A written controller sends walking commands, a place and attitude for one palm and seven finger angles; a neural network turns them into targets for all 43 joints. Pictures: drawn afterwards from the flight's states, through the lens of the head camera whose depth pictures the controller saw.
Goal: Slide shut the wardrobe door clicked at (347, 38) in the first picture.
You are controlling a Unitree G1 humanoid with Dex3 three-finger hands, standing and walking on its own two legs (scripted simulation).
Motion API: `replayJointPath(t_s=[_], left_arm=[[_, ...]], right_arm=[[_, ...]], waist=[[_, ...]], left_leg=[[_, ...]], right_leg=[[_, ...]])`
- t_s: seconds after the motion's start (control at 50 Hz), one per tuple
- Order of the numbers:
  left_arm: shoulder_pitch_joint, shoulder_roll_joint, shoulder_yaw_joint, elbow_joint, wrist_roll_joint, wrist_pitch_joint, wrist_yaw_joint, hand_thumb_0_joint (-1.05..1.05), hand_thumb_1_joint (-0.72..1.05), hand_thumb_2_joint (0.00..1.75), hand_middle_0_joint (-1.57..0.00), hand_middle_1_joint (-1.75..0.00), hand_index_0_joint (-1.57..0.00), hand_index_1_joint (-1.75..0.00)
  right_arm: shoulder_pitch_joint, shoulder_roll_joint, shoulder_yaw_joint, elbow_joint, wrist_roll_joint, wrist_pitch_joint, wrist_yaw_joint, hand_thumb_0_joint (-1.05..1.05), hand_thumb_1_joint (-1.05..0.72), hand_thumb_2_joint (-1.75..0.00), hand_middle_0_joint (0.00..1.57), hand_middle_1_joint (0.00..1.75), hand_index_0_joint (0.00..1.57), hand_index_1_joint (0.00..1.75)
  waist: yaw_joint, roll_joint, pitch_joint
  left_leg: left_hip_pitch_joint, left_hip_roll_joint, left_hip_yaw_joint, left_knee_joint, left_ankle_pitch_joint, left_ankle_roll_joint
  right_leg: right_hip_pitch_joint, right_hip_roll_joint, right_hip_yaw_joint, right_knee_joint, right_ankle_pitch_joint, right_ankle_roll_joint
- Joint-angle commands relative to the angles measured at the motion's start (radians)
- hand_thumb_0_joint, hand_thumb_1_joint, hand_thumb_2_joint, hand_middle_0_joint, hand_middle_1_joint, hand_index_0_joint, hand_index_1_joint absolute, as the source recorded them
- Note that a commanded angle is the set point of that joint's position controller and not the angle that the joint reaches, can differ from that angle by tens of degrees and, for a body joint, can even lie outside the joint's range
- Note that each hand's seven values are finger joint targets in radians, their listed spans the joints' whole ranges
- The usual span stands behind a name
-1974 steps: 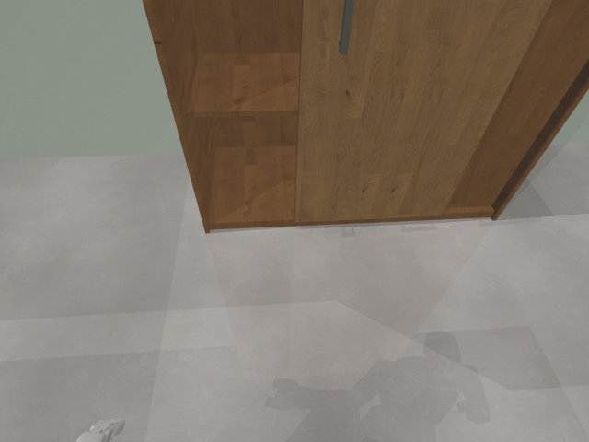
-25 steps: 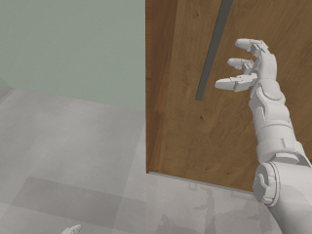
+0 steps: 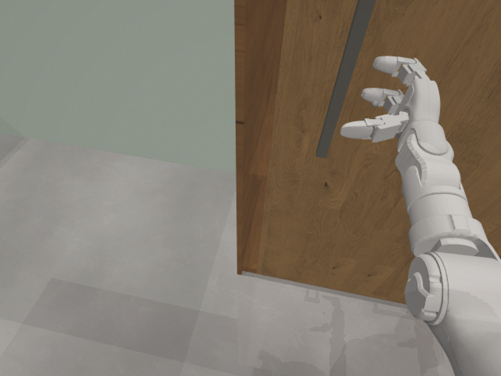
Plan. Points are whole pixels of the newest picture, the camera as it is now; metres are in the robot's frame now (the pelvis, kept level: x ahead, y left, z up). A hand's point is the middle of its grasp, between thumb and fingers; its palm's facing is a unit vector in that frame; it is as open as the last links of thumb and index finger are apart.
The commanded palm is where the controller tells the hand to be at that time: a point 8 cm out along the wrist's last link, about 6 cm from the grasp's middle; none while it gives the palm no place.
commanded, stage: feel for the door with the fingertips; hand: right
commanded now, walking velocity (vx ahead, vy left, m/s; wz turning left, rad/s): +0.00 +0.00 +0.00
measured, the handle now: (341, 79) +0.55 -0.07 +0.20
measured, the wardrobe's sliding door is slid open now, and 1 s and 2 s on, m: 0.06 0.06 0.06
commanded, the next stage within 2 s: slide the fingers in behind the handle in 0.24 s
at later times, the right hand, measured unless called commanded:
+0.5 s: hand (350, 99) +0.51 -0.08 +0.19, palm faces +0.04 +1.00 +0.02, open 13.6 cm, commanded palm +0.48 -0.14 +0.19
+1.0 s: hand (347, 100) +0.50 -0.08 +0.19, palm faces +0.04 +1.00 +0.02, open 14.0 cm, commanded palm +0.47 -0.13 +0.19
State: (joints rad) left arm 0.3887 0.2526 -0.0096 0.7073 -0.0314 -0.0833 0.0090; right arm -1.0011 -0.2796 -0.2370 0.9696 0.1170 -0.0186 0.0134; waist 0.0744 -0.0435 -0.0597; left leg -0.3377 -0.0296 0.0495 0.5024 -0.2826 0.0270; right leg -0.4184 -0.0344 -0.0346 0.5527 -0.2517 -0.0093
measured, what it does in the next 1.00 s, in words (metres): stands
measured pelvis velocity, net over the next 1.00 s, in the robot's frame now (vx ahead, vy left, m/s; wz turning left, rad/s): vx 0.00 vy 0.00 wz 0.00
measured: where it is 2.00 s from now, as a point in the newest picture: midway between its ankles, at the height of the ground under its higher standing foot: outside the picture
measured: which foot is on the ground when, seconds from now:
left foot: down 0.00-1.00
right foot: down 0.00-1.00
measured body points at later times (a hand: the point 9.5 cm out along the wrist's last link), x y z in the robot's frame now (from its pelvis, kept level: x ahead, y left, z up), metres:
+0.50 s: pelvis +0.00 +0.00 +0.00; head +0.04 +0.01 +0.45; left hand +0.02 +0.25 -0.13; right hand +0.50 -0.14 +0.19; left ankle -0.02 +0.10 -0.73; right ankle +0.01 -0.11 -0.73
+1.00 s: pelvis +0.00 +0.00 +0.00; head +0.04 +0.01 +0.45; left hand +0.06 +0.25 -0.13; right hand +0.49 -0.13 +0.20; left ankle -0.02 +0.10 -0.73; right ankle +0.01 -0.11 -0.73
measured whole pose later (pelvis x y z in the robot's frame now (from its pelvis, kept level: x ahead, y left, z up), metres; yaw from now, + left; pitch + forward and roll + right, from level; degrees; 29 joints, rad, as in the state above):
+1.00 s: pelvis +0.00 +0.00 +0.00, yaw +0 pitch +8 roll +1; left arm 0.35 0.25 -0.01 0.71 -0.01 -0.09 -0.01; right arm -1.07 -0.21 -0.23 1.03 0.09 -0.03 -0.08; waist 0.09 -0.04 -0.06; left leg -0.37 -0.03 0.05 0.52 -0.29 0.03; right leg -0.44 -0.03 -0.04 0.56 -0.25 -0.01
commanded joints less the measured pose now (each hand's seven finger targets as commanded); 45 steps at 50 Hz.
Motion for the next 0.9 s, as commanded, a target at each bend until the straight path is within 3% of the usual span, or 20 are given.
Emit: replayJointPath(t_s=[0.0,0.02,0.06,0.14,0.18,0.24,0.28,0.32,0.34,0.44,0.46,0.5,0.52,0.6,0.62,0.68,0.72,0.76,0.86,0.88], left_arm=[[0.030,0.125,0.050,-0.092,0.006,-0.046,-0.002,0.00,0.90,0.90,-0.20,-0.30,-0.20,-0.30],[0.025,0.120,0.049,-0.094,0.004,-0.047,-0.006,0.00,0.90,0.90,-0.20,-0.30,-0.20,-0.30],[0.028,0.119,0.050,-0.084,0.006,-0.050,-0.008,0.00,0.90,0.90,-0.20,-0.30,-0.20,-0.30],[0.037,0.120,0.049,-0.068,0.012,-0.048,-0.008,0.00,0.90,0.90,-0.20,-0.30,-0.20,-0.30],[0.053,0.126,0.047,-0.057,0.019,-0.041,-0.003,0.00,0.90,0.90,-0.20,-0.30,-0.20,-0.30],[0.066,0.124,0.044,-0.061,0.029,-0.037,-0.004,0.00,0.90,0.90,-0.20,-0.30,-0.20,-0.30],[0.073,0.121,0.047,-0.070,0.032,-0.034,-0.006,0.00,0.90,0.90,-0.20,-0.30,-0.20,-0.30],[0.080,0.122,0.048,-0.069,0.030,-0.030,-0.006,0.00,0.90,0.90,-0.20,-0.30,-0.20,-0.30],[0.080,0.122,0.049,-0.072,0.029,-0.031,-0.007,0.00,0.90,0.90,-0.20,-0.30,-0.20,-0.30],[0.084,0.125,0.053,-0.072,0.025,-0.029,-0.005,0.00,0.90,0.90,-0.20,-0.30,-0.20,-0.30],[0.082,0.124,0.051,-0.075,0.024,-0.029,-0.006,0.00,0.90,0.90,-0.20,-0.30,-0.20,-0.30],[0.079,0.126,0.054,-0.082,0.023,-0.028,-0.007,0.00,0.90,0.90,-0.20,-0.30,-0.20,-0.30],[0.074,0.122,0.052,-0.086,0.022,-0.028,-0.008,0.00,0.90,0.90,-0.20,-0.30,-0.20,-0.30],[0.069,0.124,0.056,-0.095,0.018,-0.027,-0.010,0.00,0.90,0.90,-0.20,-0.30,-0.20,-0.30],[0.058,0.121,0.055,-0.100,0.015,-0.029,-0.012,0.00,0.90,0.90,-0.20,-0.30,-0.20,-0.30],[0.056,0.123,0.058,-0.095,0.009,-0.032,-0.010,0.00,0.90,0.90,-0.20,-0.30,-0.20,-0.30],[0.048,0.120,0.059,-0.092,0.007,-0.035,-0.011,0.00,0.90,0.90,-0.20,-0.30,-0.20,-0.30],[0.049,0.123,0.059,-0.081,0.007,-0.035,-0.008,0.00,0.90,0.90,-0.20,-0.30,-0.20,-0.30],[0.042,0.115,0.053,-0.073,0.012,-0.041,-0.012,0.00,0.90,0.90,-0.20,-0.30,-0.20,-0.30],[0.044,0.118,0.051,-0.066,0.014,-0.041,-0.010,0.00,0.90,0.90,-0.20,-0.30,-0.20,-0.30]], right_arm=[[-0.546,-0.146,-0.014,-0.270,0.004,-0.075,-0.028,0.00,0.50,-0.30,0.30,1.20,0.30,1.20],[-0.531,-0.121,0.002,-0.275,0.002,-0.074,-0.034,0.00,0.50,-0.30,0.30,1.20,0.30,1.20],[-0.568,-0.081,0.035,-0.268,-0.007,-0.070,-0.050,0.00,0.50,-0.30,0.30,1.20,0.30,1.20],[-0.617,-0.103,0.009,-0.231,-0.021,-0.066,-0.092,0.00,0.50,-0.30,0.30,1.20,0.30,1.20],[-0.631,-0.182,-0.055,-0.168,-0.037,-0.069,-0.111,0.00,0.50,-0.30,0.30,1.20,0.30,1.20],[-0.676,-0.219,-0.078,-0.146,-0.061,-0.101,-0.121,0.00,0.50,-0.30,0.30,1.20,0.30,1.20],[-0.659,-0.218,-0.076,-0.147,-0.069,-0.125,-0.113,0.00,0.50,-0.30,0.30,1.20,0.30,1.20],[-0.667,-0.224,-0.073,-0.131,-0.070,-0.141,-0.103,0.00,0.50,-0.30,0.30,1.20,0.30,1.20],[-0.687,-0.191,-0.047,-0.144,-0.066,-0.146,-0.096,0.00,0.50,-0.30,0.30,1.20,0.30,1.20],[-0.653,-0.228,-0.088,-0.119,-0.048,-0.140,-0.081,0.00,0.50,-0.30,0.30,1.20,0.30,1.20],[-0.658,-0.209,-0.071,-0.134,-0.045,-0.139,-0.078,0.00,0.50,-0.30,0.30,1.20,0.30,1.20],[-0.620,-0.235,-0.097,-0.153,-0.046,-0.142,-0.076,0.00,0.50,-0.30,0.30,1.20,0.30,1.20],[-0.613,-0.218,-0.079,-0.158,-0.046,-0.140,-0.074,0.00,0.50,-0.30,0.30,1.20,0.30,1.20],[-0.572,-0.214,-0.074,-0.183,-0.049,-0.130,-0.070,0.00,0.50,-0.30,0.30,1.20,0.30,1.20],[-0.575,-0.166,-0.033,-0.199,-0.041,-0.123,-0.064,0.00,0.50,-0.30,0.30,1.20,0.30,1.20],[-0.573,-0.135,-0.008,-0.212,-0.028,-0.102,-0.057,0.00,0.50,-0.30,0.30,1.20,0.30,1.20],[-0.580,-0.100,0.020,-0.236,-0.022,-0.090,-0.057,0.00,0.50,-0.30,0.30,1.20,0.30,1.20],[-0.574,-0.110,0.005,-0.217,-0.017,-0.076,-0.065,0.00,0.50,-0.30,0.30,1.20,0.30,1.20],[-0.615,-0.081,0.022,-0.217,-0.022,-0.076,-0.089,0.00,0.50,-0.30,0.30,1.20,0.30,1.20],[-0.616,-0.098,0.006,-0.182,-0.024,-0.075,-0.094,0.00,0.50,-0.30,0.30,1.20,0.30,1.20]], waist=[[0.017,0.033,-0.372],[0.012,0.025,-0.377],[0.032,0.029,-0.343],[0.036,0.046,-0.336],[0.031,0.088,-0.331],[0.036,0.068,-0.358],[0.033,0.059,-0.398],[0.043,0.075,-0.372],[0.052,0.051,-0.378],[0.038,0.074,-0.390],[0.043,0.082,-0.386],[0.022,0.076,-0.400],[0.027,0.049,-0.388],[0.018,0.071,-0.369],[0.026,0.048,-0.366],[0.032,0.061,-0.356],[0.035,0.029,-0.360],[0.037,0.056,-0.358],[0.039,0.032,-0.349],[0.041,0.069,-0.331]], left_leg=[[0.037,-0.018,-0.025,-0.047,0.349,-0.013],[0.033,-0.018,-0.022,-0.044,0.346,-0.012],[-0.006,-0.021,-0.018,-0.047,0.317,-0.015],[-0.013,-0.020,-0.020,-0.047,0.295,-0.016],[0.008,-0.015,-0.028,-0.046,0.285,-0.019],[0.026,-0.010,-0.037,-0.034,0.313,-0.022],[0.044,-0.010,-0.040,-0.021,0.359,-0.022],[0.036,-0.011,-0.040,-0.024,0.356,-0.024],[0.022,-0.014,-0.039,-0.022,0.354,-0.022],[0.049,-0.014,-0.045,-0.030,0.358,-0.024],[0.053,-0.014,-0.043,-0.031,0.368,-0.026],[0.077,-0.015,-0.044,-0.029,0.382,-0.022],[0.066,-0.014,-0.044,-0.030,0.383,-0.023],[0.077,-0.015,-0.042,-0.040,0.371,-0.021],[0.063,-0.015,-0.041,-0.041,0.365,-0.021],[0.049,-0.017,-0.039,-0.052,0.346,-0.021],[0.033,-0.017,-0.034,-0.052,0.342,-0.018],[0.030,-0.018,-0.033,-0.056,0.332,-0.020],[0.008,-0.015,-0.031,-0.050,0.326,-0.020],[0.008,-0.015,-0.031,-0.050,0.310,-0.020]], right_leg=[[0.278,0.027,0.038,-0.020,0.284,-0.033],[0.282,0.025,0.039,-0.023,0.288,-0.031],[0.287,0.021,0.042,-0.023,0.271,-0.028],[0.269,0.021,0.044,-0.025,0.252,-0.028],[0.223,0.023,0.040,-0.030,0.222,-0.031],[0.207,0.025,0.031,-0.023,0.229,-0.033],[0.219,0.027,0.024,-0.011,0.266,-0.033],[0.205,0.024,0.025,-0.009,0.254,-0.034],[0.222,0.025,0.026,-0.006,0.257,-0.032],[0.201,0.027,0.020,-0.005,0.240,-0.037],[0.201,0.029,0.016,-0.008,0.240,-0.038],[0.196,0.031,0.013,-0.007,0.253,-0.039],[0.201,0.030,0.011,-0.009,0.253,-0.039],[0.191,0.031,0.009,-0.015,0.239,-0.040],[0.204,0.030,0.008,-0.019,0.233,-0.039],[0.219,0.028,0.011,-0.021,0.223,-0.040],[0.248,0.027,0.019,-0.020,0.240,-0.036],[0.245,0.026,0.021,-0.022,0.232,-0.036],[0.249,0.029,0.026,-0.018,0.235,-0.034],[0.228,0.029,0.030,-0.019,0.217,-0.034]])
